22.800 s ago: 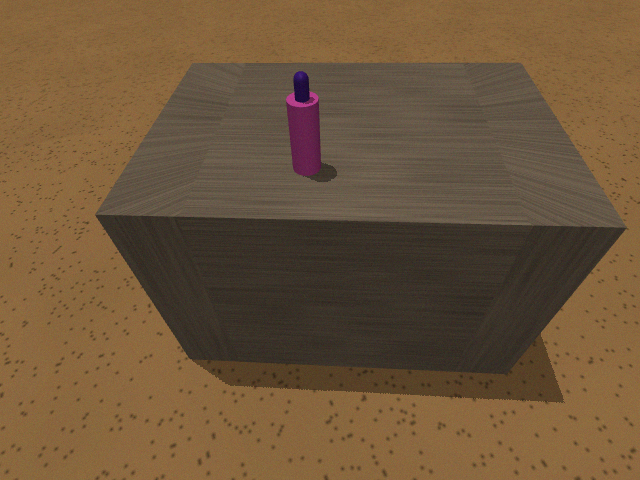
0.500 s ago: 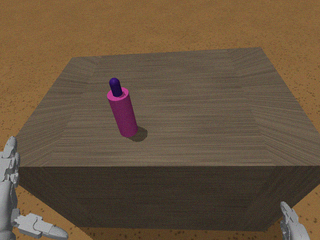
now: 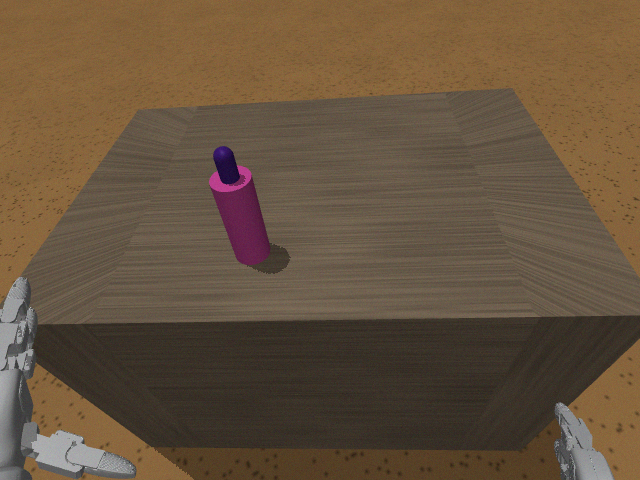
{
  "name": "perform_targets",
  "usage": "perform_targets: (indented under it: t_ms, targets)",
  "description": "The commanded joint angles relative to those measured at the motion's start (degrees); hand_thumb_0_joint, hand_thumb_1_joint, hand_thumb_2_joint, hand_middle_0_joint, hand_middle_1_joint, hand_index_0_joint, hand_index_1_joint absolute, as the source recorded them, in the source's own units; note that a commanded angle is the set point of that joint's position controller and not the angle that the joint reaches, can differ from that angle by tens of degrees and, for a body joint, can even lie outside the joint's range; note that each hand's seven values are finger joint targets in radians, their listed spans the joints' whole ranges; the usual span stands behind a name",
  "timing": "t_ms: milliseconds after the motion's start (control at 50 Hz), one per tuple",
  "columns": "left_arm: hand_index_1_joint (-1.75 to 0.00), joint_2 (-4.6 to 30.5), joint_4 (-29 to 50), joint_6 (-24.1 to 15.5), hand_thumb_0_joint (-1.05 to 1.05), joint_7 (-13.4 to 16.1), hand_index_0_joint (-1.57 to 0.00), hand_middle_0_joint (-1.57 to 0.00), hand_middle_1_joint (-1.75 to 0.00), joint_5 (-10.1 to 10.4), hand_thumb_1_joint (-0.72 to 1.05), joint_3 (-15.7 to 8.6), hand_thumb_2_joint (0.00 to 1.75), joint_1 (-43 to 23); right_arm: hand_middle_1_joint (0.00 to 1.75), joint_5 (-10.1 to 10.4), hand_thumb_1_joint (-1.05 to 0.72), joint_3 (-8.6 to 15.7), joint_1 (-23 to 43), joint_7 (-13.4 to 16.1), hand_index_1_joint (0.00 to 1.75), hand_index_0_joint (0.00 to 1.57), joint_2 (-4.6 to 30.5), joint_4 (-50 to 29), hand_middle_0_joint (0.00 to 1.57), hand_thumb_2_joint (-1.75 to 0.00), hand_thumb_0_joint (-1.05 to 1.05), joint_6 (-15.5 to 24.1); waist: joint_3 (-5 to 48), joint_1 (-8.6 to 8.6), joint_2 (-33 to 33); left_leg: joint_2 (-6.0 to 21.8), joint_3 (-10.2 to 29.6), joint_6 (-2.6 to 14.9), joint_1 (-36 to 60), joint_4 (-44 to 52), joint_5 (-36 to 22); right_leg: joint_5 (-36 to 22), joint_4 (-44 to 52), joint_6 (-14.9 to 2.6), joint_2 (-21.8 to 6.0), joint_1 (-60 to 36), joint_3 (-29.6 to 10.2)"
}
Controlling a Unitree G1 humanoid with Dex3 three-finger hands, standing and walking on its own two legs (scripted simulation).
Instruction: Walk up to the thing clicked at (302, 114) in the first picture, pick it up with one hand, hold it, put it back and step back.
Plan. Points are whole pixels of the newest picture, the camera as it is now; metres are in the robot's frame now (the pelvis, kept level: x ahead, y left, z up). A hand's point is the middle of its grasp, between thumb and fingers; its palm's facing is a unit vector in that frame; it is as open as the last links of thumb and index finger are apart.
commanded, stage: home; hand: left
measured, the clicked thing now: (239, 206) +0.51 +0.18 +0.06
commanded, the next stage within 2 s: none
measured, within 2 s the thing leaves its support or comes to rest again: neither
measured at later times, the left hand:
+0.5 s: hand (221, 460) +0.18 +0.18 -0.08, palm faces +0.07 -0.98 -0.19, open 17.5 cm
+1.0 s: hand (204, 472) +0.17 +0.21 -0.11, palm faces -0.05 -0.94 -0.35, open 17.4 cm
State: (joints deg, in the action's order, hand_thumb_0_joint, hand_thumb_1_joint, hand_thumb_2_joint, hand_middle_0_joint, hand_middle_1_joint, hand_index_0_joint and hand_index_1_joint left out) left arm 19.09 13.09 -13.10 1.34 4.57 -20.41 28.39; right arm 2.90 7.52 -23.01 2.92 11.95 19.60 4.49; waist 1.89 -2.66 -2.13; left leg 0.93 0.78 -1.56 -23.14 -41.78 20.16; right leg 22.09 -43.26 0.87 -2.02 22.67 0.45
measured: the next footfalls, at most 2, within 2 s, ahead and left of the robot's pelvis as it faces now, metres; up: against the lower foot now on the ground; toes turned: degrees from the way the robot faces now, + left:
none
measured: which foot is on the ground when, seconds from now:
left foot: down 0.00-1.00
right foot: down 0.00-1.00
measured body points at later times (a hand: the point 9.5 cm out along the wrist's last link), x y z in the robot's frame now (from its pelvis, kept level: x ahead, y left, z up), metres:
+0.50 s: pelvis +0.01 +0.01 -0.01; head +0.04 +0.01 +0.44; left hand +0.17 +0.23 -0.06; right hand +0.17 -0.22 -0.07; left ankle +0.02 +0.14 -0.71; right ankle +0.01 -0.13 -0.71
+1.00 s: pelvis +0.02 +0.00 -0.01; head +0.04 +0.00 +0.44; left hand +0.17 +0.26 -0.09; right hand +0.16 -0.25 -0.12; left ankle +0.02 +0.14 -0.71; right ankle +0.01 -0.13 -0.71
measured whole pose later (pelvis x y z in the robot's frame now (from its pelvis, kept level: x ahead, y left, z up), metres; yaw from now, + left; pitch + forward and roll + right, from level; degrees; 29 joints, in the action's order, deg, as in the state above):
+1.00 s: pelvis +0.02 +0.00 -0.01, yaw +0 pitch +3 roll +0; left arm 16.9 -28.1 -0.7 2.8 -2.8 2.3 16.3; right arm -2.9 -0.2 -11.4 1.3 15.4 40.4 1.4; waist 1.3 0.1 -0.4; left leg 1.2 1.2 -1.1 -26.6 -48.4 24.9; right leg 26.1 -48.3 0.6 -1.8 25.3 0.8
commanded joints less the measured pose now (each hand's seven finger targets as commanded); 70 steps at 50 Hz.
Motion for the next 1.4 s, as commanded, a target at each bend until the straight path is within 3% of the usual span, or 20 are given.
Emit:
perform_targets:
  t_ms: [0, 40, 60, 160, 220, 320, 460, 480, 500, 540, 620, 840, 860, 880, 920, 960, 1100, 1160, 1220, 1380]
  targets:
    - [-0.06, 5.35, 6.98, -4.04, 0.00, 0.36, -0.06, -0.06, -0.06, -0.06, -0.51, -0.29, 0.09, -1.39, 0.17, -0.18, -0.09, -3.29, 6.94, -0.22, 0.17, 0.12, 1.97, -9.70, 0.12, -0.47, 0.00, 3.91, 0.90, -0.97, 2.76, -1.49, -2.99, 2.32, 0.60, 7.60, -2.90, -3.01, 9.21, -0.10, 0.68, 0.83, 2.35]
    - [-0.06, 3.89, 5.76, -4.21, 0.00, 0.47, -0.06, -0.05, -0.06, -0.51, -0.52, 2.28, 0.08, -0.85, 0.19, -0.46, -0.24, -4.21, 8.13, -0.21, 0.19, 0.13, 1.89, -10.56, 0.13, -0.52, 0.00, 4.26, 1.92, -0.36, 3.77, -1.49, -2.85, 2.45, 0.81, 7.18, -3.52, -3.86, 8.93, 0.04, 0.68, 0.50, 2.39]
    - [-0.06, 4.80, 5.04, -4.19, 0.00, 0.68, -0.06, -0.05, -0.06, -0.57, -0.52, 1.54, 0.08, -0.94, 0.19, -0.62, -0.26, -3.52, 7.14, 0.04, 0.19, 0.14, 2.81, -9.59, 0.14, -0.53, 0.00, 4.33, 2.21, -0.38, 2.80, -1.56, -3.04, 2.41, 0.84, 6.85, -4.04, -4.41, 8.89, -0.04, 0.64, 0.79, 2.25]
    - [-0.05, 2.19, -0.56, -1.73, 0.00, 0.76, -0.05, -0.05, -0.06, -1.76, -0.54, 6.74, 0.06, -0.16, 0.23, -1.44, -0.48, 1.10, 3.70, 0.73, 0.23, 0.16, 7.93, -6.93, 0.16, -0.66, 0.00, 4.16, 4.62, 2.22, 1.35, -0.76, -2.17, 1.74, 2.63, 6.74, -6.85, -7.58, 6.65, -0.61, 1.71, 2.50, 3.35]
    - [-0.05, 1.21, -3.13, -0.20, 0.00, 0.74, -0.05, -0.05, -0.05, -2.24, -0.55, 9.40, 0.06, -2.13, 0.27, -1.48, -0.72, -1.18, 3.54, 0.70, 0.27, 0.18, 5.61, -6.84, 0.18, -0.80, 0.00, 4.34, 4.49, 2.74, 0.65, -0.91, -2.28, 1.78, 2.06, 6.08, -5.76, -6.85, 6.57, -0.56, 1.53, 3.50, 3.24]
    - [-0.05, -2.65, -12.21, 1.87, 0.00, 0.86, -0.05, -0.05, -0.05, -3.12, -0.57, 15.76, 0.04, -5.54, 0.30, -1.57, -0.89, -5.71, 6.68, 0.73, 0.30, 0.20, 2.25, -8.65, 0.20, -0.90, 0.00, 3.88, 5.46, 2.49, 2.14, -0.80, -2.31, 1.86, -0.43, 3.87, -7.20, -8.27, 4.92, -0.61, 1.12, 3.86, 2.94]
    - [-0.05, -0.55, -17.63, 4.86, 0.00, 2.41, -0.05, -0.05, -0.05, -3.45, -0.55, 15.32, 0.05, -7.68, 0.30, -2.11, -0.90, -4.37, 5.39, 1.58, 0.30, 0.20, 4.70, -11.71, 0.20, -0.90, 0.00, 2.19, 9.97, 1.69, -1.19, -0.36, -2.52, 1.05, -0.90, 2.70, -9.86, -10.56, 3.01, -1.15, 1.58, 2.11, 2.43]
    - [-0.05, 2.97, -15.61, 5.10, 0.00, 4.06, -0.05, -0.05, -0.05, -3.41, -0.59, 10.56, 0.04, -7.15, 0.30, -1.73, -0.90, -4.23, 6.98, 1.81, 0.30, 0.20, 8.04, 1.23, 0.20, -0.90, 0.00, 1.57, 6.85, 0.57, -2.17, -0.37, -1.28, 0.66, -2.15, 2.09, -7.15, -7.93, 2.87, -1.34, 2.23, 2.72, 2.73]
    - [-0.05, -0.68, -16.99, 5.87, 0.00, 3.98, -0.05, -0.05, -0.05, -3.64, -0.55, 14.90, 0.06, -4.92, 0.30, -1.79, -0.90, -4.78, 6.75, 2.05, 0.30, 0.20, 6.90, -0.71, 0.20, -0.90, 0.00, 1.66, 7.20, 1.83, -1.56, -0.33, -1.54, 0.79, -1.95, 1.70, -7.78, -8.79, 3.09, -1.24, 2.23, 2.38, 2.55]
    - [-0.05, -2.61, -13.94, 6.99, 0.00, 4.40, -0.05, -0.05, -0.05, -3.30, -0.57, 17.60, 0.05, -5.23, 0.30, -1.53, -0.90, -5.47, 8.44, 1.91, 0.30, 0.20, 6.08, -1.12, 0.20, -0.90, 0.00, 2.38, 8.38, 2.06, -3.11, -0.06, -1.47, 0.57, -1.21, 1.82, -8.47, -9.68, 2.35, -1.37, 2.51, 2.65, 2.81]
    - [-0.05, -3.02, -16.17, 8.27, 0.00, 5.20, -0.05, -0.05, -0.06, -3.38, -0.53, 17.93, 0.07, -4.48, 0.30, -1.44, -0.90, -5.10, 9.91, 2.32, 0.30, 0.20, 6.80, 0.87, 0.20, -0.90, 0.00, 1.70, 5.93, 3.26, 1.93, -0.15, -2.30, 1.43, -3.27, -0.32, -8.66, -10.70, 3.42, -0.70, 2.42, 3.99, 2.59]
    - [-0.05, -2.60, -11.54, 12.16, 0.00, 6.70, -0.05, -0.05, -0.05, -3.94, -0.55, 18.38, 0.06, -5.54, 0.30, -1.77, -0.90, -4.66, 10.72, 3.51, 0.30, 0.20, 7.42, 2.35, 0.20, -0.90, 0.00, 1.27, 11.37, 3.77, 1.85, 0.13, -1.99, 1.59, -1.18, -2.10, -12.80, -15.17, 1.51, -0.66, 2.60, 2.98, 2.61]
    - [-0.06, 9.81, -31.65, 11.11, 0.00, 4.63, -0.06, -0.06, -0.06, -9.27, -0.50, 15.43, 0.09, -7.94, 0.30, -7.41, -0.90, -2.55, 11.63, 1.15, 0.30, 0.20, 15.67, 13.31, 0.20, -0.91, 0.00, -0.54, 8.23, 2.50, 3.83, 2.53, 2.87, 3.95, 1.07, -2.90, -19.92, -22.97, 0.94, -4.46, -3.34, -4.10, -2.21]
    - [-0.05, 10.55, -33.92, 10.90, 0.00, 3.51, -0.05, -0.05, -0.05, -9.18, -0.55, 14.80, 0.06, -6.97, 0.30, -8.21, -0.90, -2.20, 10.52, 0.33, 0.30, 0.20, 16.01, 14.14, 0.20, -0.90, 0.00, -1.41, 12.50, 2.40, 3.95, 2.78, 2.40, 5.20, 2.69, -3.20, -22.95, -26.72, -0.94, -5.81, -4.07, -6.70, -3.83]
    - [-0.05, 9.23, -36.97, 9.91, 0.00, 2.38, -0.05, -0.05, -0.05, -8.08, -0.53, 16.43, 0.06, -8.53, 0.30, -6.80, -0.90, -2.26, 11.55, -0.78, 0.30, 0.20, 15.77, 15.48, 0.20, -0.90, 0.00, -1.41, 10.53, 2.11, 0.11, 3.67, 5.72, 6.09, 5.30, -1.10, -24.95, -22.59, -0.66, -5.92, -3.48, -2.93, -3.35]
    - [-0.06, 9.06, -40.52, 9.53, 0.00, 1.61, -0.05, -0.05, -0.06, -7.12, -0.51, 17.41, 0.08, -12.08, 0.30, -5.47, -0.90, -2.66, 12.68, -1.93, 0.30, 0.20, 15.86, 17.08, 0.20, -0.90, 0.00, -1.44, 5.76, 2.14, 0.72, 3.48, 5.29, 5.78, 3.93, 1.25, -20.35, -18.66, 1.98, -5.15, -3.27, -1.26, -3.75]
    - [-0.05, 11.78, -52.83, 9.59, 0.00, 0.97, -0.05, -0.05, -0.05, -6.83, -0.54, 18.00, 0.06, -16.65, 0.30, -5.15, -0.90, -3.05, 14.87, -2.65, 0.30, 0.20, 16.77, 24.24, 0.20, -0.90, 0.00, -2.36, 0.92, 2.60, 1.16, 3.22, 6.03, 5.11, 5.86, 7.22, -11.95, -11.17, 9.11, -4.63, -3.32, -1.71, -4.51]
    - [-0.05, 12.30, -57.31, 9.68, 0.00, 0.85, -0.05, -0.05, -0.05, -6.60, -0.54, 18.28, 0.06, -16.88, 0.30, -4.92, -0.90, -3.46, 15.19, -2.76, 0.30, 0.20, 17.18, 27.33, 0.20, -0.90, 0.00, -2.62, 1.78, 2.33, 1.16, 3.60, 6.51, 4.68, 6.96, 9.79, -13.11, -13.08, 11.23, -4.35, -3.46, -5.64, -4.12]
    - [-0.05, 13.51, -60.99, 9.85, 0.00, 0.72, -0.05, -0.05, -0.05, -6.59, -0.57, 18.66, 0.04, -18.79, 0.30, -4.64, -0.90, -4.14, 15.49, -2.81, 0.30, 0.20, 17.01, 30.49, 0.20, -0.90, 0.00, -3.21, -0.69, 3.21, 3.93, 2.54, 5.01, 3.75, 9.13, 11.73, -8.76, -8.83, 18.37, -4.62, -5.53, -4.92, -7.03]
    - [-0.05, 13.86, -69.48, 10.39, 0.00, 0.17, -0.05, -0.05, -0.05, -5.78, -0.58, 19.32, 0.04, -18.71, 0.30, -4.44, -0.90, -4.86, 16.21, -2.95, 0.30, 0.20, 19.12, 36.90, 0.20, -0.90, 0.00, -3.09, -1.97, 2.26, 1.99, 4.24, 6.24, 3.35, 11.81, 20.13, -7.97, -6.72, 23.75, -3.13, -4.85, -10.60, -5.40]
